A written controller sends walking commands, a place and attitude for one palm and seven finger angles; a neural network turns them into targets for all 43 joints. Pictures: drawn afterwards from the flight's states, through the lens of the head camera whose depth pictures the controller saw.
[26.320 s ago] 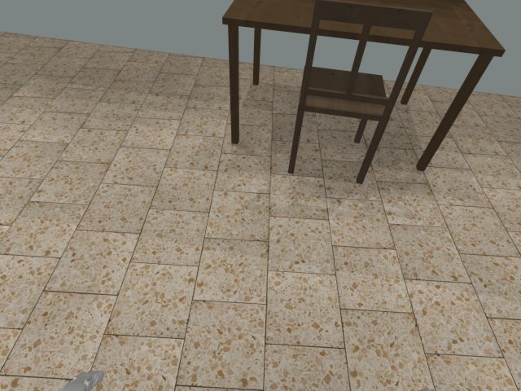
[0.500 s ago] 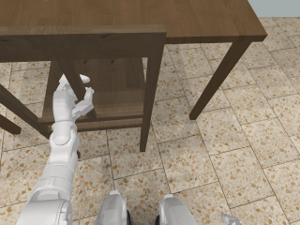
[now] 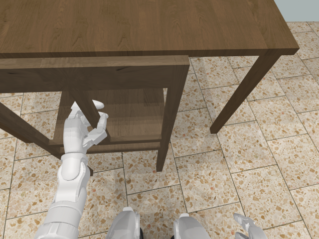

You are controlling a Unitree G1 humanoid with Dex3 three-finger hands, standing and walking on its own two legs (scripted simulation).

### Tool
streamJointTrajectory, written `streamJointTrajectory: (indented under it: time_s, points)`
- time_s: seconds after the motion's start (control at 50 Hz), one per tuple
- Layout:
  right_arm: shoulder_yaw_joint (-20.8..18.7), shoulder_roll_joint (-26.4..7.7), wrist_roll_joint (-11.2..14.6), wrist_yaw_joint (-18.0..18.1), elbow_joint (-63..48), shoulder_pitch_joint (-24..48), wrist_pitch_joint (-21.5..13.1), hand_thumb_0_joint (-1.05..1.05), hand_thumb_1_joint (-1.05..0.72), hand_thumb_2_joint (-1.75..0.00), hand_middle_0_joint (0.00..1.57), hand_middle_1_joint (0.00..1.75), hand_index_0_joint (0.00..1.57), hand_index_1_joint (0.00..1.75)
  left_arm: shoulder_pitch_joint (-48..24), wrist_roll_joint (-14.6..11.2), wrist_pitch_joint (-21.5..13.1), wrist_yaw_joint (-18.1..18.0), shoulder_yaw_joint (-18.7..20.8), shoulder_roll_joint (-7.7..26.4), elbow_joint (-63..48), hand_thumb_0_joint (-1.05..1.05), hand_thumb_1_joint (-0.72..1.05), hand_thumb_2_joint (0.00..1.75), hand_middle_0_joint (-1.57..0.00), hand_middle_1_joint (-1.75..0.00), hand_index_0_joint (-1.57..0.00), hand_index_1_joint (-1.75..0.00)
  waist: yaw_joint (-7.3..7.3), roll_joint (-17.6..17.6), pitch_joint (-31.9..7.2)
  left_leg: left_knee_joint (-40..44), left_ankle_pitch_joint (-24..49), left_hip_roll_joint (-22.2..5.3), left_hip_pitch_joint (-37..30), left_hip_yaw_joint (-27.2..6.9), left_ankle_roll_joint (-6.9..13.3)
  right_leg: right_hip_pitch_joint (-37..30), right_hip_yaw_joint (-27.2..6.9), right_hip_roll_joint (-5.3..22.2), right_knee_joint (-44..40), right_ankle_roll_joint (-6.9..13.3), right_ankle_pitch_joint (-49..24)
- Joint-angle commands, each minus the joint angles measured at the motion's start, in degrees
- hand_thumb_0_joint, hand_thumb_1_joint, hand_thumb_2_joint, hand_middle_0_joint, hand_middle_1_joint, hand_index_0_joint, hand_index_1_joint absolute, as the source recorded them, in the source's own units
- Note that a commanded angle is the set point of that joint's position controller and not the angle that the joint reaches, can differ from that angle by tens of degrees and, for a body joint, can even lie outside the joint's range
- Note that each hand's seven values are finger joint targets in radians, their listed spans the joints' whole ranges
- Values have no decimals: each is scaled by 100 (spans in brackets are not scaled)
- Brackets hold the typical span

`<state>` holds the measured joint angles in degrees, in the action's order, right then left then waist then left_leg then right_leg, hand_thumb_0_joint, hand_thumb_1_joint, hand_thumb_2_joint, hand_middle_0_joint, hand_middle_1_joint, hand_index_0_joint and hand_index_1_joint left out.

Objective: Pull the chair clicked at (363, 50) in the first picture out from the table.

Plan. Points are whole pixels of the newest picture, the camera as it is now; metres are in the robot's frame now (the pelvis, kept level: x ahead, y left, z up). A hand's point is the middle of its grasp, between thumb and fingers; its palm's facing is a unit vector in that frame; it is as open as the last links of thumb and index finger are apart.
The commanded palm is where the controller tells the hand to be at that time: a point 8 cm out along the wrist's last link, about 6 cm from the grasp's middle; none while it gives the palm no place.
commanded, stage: step backward, pulling the chair out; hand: left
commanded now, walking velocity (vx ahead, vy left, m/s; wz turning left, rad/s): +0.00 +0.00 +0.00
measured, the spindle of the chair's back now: (95, 119) +0.41 +0.17 -0.01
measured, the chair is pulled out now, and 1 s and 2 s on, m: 0.03 0.12 0.25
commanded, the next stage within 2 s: none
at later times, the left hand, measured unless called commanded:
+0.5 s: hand (101, 128) +0.37 +0.14 +0.03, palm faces +0.01 -0.99 -0.13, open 5.6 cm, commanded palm +0.33 +0.19 +0.02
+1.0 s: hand (107, 162) +0.29 +0.12 +0.03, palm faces -0.02 -0.99 -0.14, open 5.5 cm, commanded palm +0.26 +0.17 +0.03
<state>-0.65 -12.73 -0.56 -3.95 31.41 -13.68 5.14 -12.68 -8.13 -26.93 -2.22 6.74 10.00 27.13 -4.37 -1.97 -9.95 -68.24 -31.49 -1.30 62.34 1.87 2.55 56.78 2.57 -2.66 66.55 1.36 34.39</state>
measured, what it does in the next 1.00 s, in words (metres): rises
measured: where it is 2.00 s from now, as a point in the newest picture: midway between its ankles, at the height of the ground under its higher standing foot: outside the picture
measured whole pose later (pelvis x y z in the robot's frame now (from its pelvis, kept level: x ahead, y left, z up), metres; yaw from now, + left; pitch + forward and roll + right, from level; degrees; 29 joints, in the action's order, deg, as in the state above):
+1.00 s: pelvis -0.06 +0.00 +0.09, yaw -2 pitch +4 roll +0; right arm 0.6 -13.2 0.6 4.4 35.8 -10.7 6.1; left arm -20.6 -4.5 -10.7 -4.3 2.5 10.2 51.0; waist -4.7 -0.6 6.3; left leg -29.4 -10.2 0.6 23.2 2.6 2.2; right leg 20.4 0.6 -1.5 30.3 1.1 13.9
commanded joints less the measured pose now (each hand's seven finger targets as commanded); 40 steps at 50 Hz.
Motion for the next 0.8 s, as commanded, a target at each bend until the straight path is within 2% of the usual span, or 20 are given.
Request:
streamJointTrajectory:
  time_s: [0.0, 0.02, 0.04, 0.06, 0.08, 0.12, 0.14, 0.2, 0.24, 0.32, 0.4, 0.48, 0.52, 0.56, 0.6, 0.64, 0.66, 0.74, 0.76, 0.78]
  points:
    - [-340, -801, -28, 65, -502, -418, -188, 0, -90, -90, 20, 30, 20, 30, -594, 108, -586, 181, -447, 81, -1422, 0, 90, 90, -50, -145, -50, -145, -14, -209, -2596, 376, 3926, -21, -2604, -432, -150, -895, -54, 54, -476, -16, -3745]
    - [-302, -915, 282, 347, -759, -664, 214, 0, -90, -90, 20, 30, 20, 30, -2492, 611, 134, -250, 581, 2322, -2392, 0, 90, 90, -50, -145, -50, -145, 103, -549, -4052, 1456, 3439, -63, -4216, -271, -62, -3267, -654, 478, -1561, -12, -4383]
    - [-293, -789, 315, 559, -875, -705, 258, 0, -90, -90, 20, 30, 20, 30, -2562, 619, 512, -419, 352, 1863, -2356, 0, 90, 90, -50, -145, -50, -145, -23, -774, -3574, 1666, 3561, 52, -4400, -229, -31, -3389, -596, 485, -1843, -37, -4986]
    - [-263, -821, 319, 667, -867, -795, 243, 0, -90, -90, 20, 30, 20, 30, -2491, 598, 698, -509, 301, 1758, -2350, 0, 90, 90, -50, -145, -50, -145, -38, -658, -3367, 1706, 3777, 34, -4392, -279, -6, -3273, -553, 506, -1894, -94, -5269]
    - [-158, -734, 320, 734, -802, -628, 291, 0, -90, -90, 20, 30, 20, 30, -1922, 648, 955, -540, 102, 1417, -1727, 0, 90, 90, -50, -145, -50, -145, -47, -864, -2998, 1798, 4288, 18, -4494, -267, 35, -3058, -551, 526, -1869, -142, -5640]
    - [-107, -764, 351, 822, -570, -491, 432, 0, -90, -90, 20, 30, 20, 30, -1375, 673, 1400, -484, -368, 851, -386, 0, 90, 90, -50, -145, -50, -145, -52, -226, -1895, 2195, 3971, -185, -4128, -508, 69, -2875, -444, 526, -2196, -276, -4843]
    - [-96, -807, 357, 870, -516, -511, 479, 0, -90, -90, 20, 30, 20, 30, -1379, 681, 1531, -461, -437, 801, -110, 0, 90, 90, -50, -145, -50, -145, -63, 42, -1663, 2334, 4240, -268, -4049, -594, 89, -3020, -402, 533, -2302, -299, -4927]
    - [-104, -882, 331, 966, -372, -504, 502, 0, -90, -90, 20, 30, 20, 30, -1814, 661, 1570, -396, -430, 846, 488, 0, 90, 90, -50, -145, -50, -145, -44, 44, -1473, 2721, 5363, -458, -4506, -697, 64, -3383, -381, 573, -2587, -305, -5262]
    - [-135, -895, 312, 985, -300, -465, 492, 0, -90, -90, 20, 30, 20, 30, -1941, 624, 1505, -306, -461, 797, 870, 0, 90, 90, -50, -145, -50, -145, -7, -187, -1385, 2993, 5647, -655, -4907, -894, 78, -3385, -365, 546, -2772, -244, -4411]
    - [-145, -849, 180, 916, -157, -377, 374, 0, -90, -90, 20, 30, 20, 30, -2011, 642, 1381, -240, -510, 731, 1375, 0, 90, 90, -50, -145, -50, -145, 71, -1288, -1078, 3353, 6972, -942, -6090, -1197, 166, -2930, -324, 427, -3114, -135, -2519]
    - [-149, -814, 73, 815, -94, -444, 297, 0, -90, -90, 20, 30, 20, 30, -1844, 653, 1312, -156, -464, 736, 1336, 0, 90, 90, -50, -145, -50, -145, 114, -1331, -1224, 3250, 8214, -977, -7007, -1160, 38, -2919, -235, 359, -3578, -87, -2760]
    - [-177, -856, 101, 786, -174, -362, 274, 0, -90, -90, 20, 30, 20, 30, -1343, 631, 1244, -111, -289, 857, 1168, 0, 90, 90, -50, -145, -50, -145, 156, -884, -1437, 3270, 7676, -964, -6646, -973, -12, -3708, -325, 453, -3859, -31, -3978]
    - [-185, -855, 133, 804, -226, -332, 263, 0, -90, -90, 20, 30, 20, 30, -1272, 614, 1220, -92, -302, 824, 984, 0, 90, 90, -50, -145, -50, -145, 136, -504, -1575, 3216, 7171, -867, -6278, -795, -43, -4294, -383, 562, -3999, 7, -5156]
    - [-228, -927, 177, 877, -292, -317, 257, 0, -90, -90, 20, 30, 20, 30, -1145, 599, 1211, -118, -135, 1060, 899, 0, 90, 90, -50, -145, -50, -145, 145, -172, -1767, 3168, 6188, -752, -5637, -593, -158, -5139, -544, 854, -3866, 90, -6831]
    - [-208, -927, 241, 962, -365, -147, 240, 0, -90, -90, 20, 30, 20, 30, -1201, 585, 1185, -134, -252, 980, 864, 0, 90, 90, -50, -145, -50, -145, 130, -87, -1635, 3231, 4257, -568, -4821, -463, -249, -5765, -801, 1228, -3777, 216, -7735]
    - [-200, -922, 266, 1034, -332, -48, 225, 0, -90, -90, 20, 30, 20, 30, -1337, 624, 1188, -161, -263, 1046, 950, 0, 90, 90, -50, -145, -50, -145, 118, -113, -1415, 3431, 3011, -441, -4447, -425, -260, -5741, -854, 1326, -3838, 194, -7187]
    - [-210, -973, 265, 1061, -314, -67, 219, 0, -90, -90, 20, 30, 20, 30, -1276, 636, 1230, -197, -180, 1198, 1032, 0, 90, 90, -50, -145, -50, -145, 140, -305, -1312, 3548, 3135, -458, -4456, -458, -251, -5673, -831, 1303, -3826, 160, -6908]
    - [-215, -981, 228, 1077, -106, -223, 210, 0, -90, -90, 20, 30, 20, 30, -1687, 691, 1247, -245, -449, 911, 1080, 0, 90, 90, -50, -145, -50, -145, 16, -109, -1277, 3757, 5775, -631, -5573, -698, -64, -4711, -474, 732, -3743, -223, -6066]
    - [-214, -1003, 192, 1073, -81, -177, 202, 0, -90, -90, 20, 30, 20, 30, -1744, 694, 1249, -243, -349, 1068, 1019, 0, 90, 90, -50, -145, -50, -145, 59, -318, -1326, 3757, 6412, -737, -5945, -874, 20, -4414, -443, 617, -3688, -216, -5447]
    - [-191, -933, 174, 1024, -58, -149, 192, 0, -90, -90, 20, 30, 20, 30, -1752, 681, 1266, -222, -504, 843, 1060, 0, 90, 90, -50, -145, -50, -145, 64, -578, -1338, 3824, 6705, -865, -6257, -1026, 82, -4106, -443, 516, -3626, -178, -4291]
